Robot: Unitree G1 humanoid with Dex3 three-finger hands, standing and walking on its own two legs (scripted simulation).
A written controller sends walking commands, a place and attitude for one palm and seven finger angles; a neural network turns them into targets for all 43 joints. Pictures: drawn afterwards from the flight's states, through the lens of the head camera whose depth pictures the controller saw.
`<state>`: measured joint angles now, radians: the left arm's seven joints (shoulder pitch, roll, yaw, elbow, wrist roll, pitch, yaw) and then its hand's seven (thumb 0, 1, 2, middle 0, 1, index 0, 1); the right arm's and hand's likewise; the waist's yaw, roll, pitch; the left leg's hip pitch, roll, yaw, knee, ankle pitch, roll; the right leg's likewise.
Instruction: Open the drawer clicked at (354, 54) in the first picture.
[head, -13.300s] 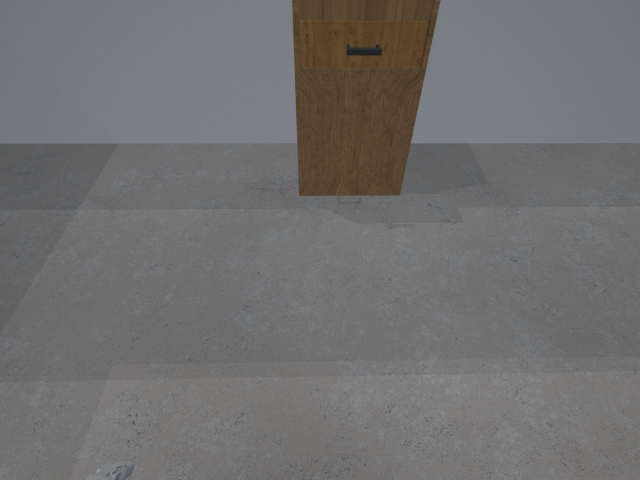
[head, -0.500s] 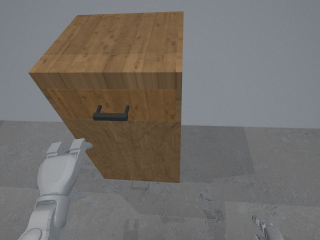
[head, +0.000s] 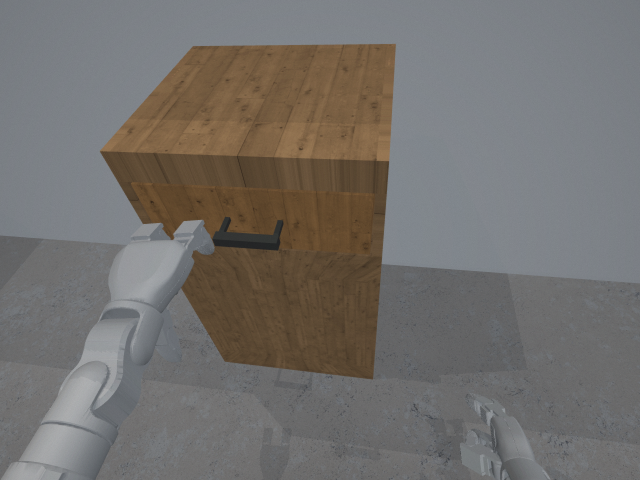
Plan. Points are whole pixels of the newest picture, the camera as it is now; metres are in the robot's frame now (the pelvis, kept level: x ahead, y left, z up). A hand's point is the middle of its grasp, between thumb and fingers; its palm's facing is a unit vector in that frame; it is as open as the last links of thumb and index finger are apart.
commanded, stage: raise the hand with hooked fingers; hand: left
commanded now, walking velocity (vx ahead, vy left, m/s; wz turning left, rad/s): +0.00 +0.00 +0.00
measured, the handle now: (249, 232) +0.53 +0.22 -0.05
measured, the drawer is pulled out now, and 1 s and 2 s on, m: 0.00 0.00 0.00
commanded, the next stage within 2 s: move the hooked fingers above the handle in 0.34 s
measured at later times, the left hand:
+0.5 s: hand (152, 285) +0.32 +0.27 +0.07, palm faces +0.05 -0.08 -1.00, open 13.8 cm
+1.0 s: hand (192, 272) +0.36 +0.24 +0.04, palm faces -0.04 -0.07 -1.00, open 13.8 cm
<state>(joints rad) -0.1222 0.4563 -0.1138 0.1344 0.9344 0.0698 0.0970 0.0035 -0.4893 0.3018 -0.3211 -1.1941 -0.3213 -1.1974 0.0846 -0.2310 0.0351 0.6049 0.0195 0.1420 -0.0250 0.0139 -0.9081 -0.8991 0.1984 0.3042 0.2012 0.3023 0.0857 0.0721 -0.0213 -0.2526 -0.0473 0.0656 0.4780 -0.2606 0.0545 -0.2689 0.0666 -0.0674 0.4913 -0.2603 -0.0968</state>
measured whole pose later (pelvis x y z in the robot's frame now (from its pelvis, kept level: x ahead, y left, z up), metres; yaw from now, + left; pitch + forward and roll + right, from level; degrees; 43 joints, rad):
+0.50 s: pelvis +0.01 +0.03 +0.00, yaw +0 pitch +4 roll +0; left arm -0.10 0.47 -0.08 0.12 0.93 0.04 0.13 0.00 -0.49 0.30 -0.32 -1.20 -0.32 -1.20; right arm 0.13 -0.26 -0.01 0.62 0.03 0.16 0.00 0.02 -0.91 -0.90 0.20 0.30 0.20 0.30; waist 0.08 0.08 -0.03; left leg -0.29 -0.07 0.08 0.49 -0.27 0.09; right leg -0.31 0.04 -0.05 0.51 -0.27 -0.06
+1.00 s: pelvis +0.00 +0.03 -0.01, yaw +0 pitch +7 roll +0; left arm -0.38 0.41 -0.17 0.46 0.98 0.03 0.15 0.00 -0.49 0.30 -0.32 -1.20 -0.32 -1.20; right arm 0.21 -0.25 -0.01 0.63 0.03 0.17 -0.01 0.01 -0.91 -0.90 0.20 0.30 0.20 0.30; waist 0.04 0.06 -0.06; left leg -0.39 -0.07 0.08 0.55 -0.28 0.10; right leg -0.41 0.04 -0.06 0.57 -0.28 -0.06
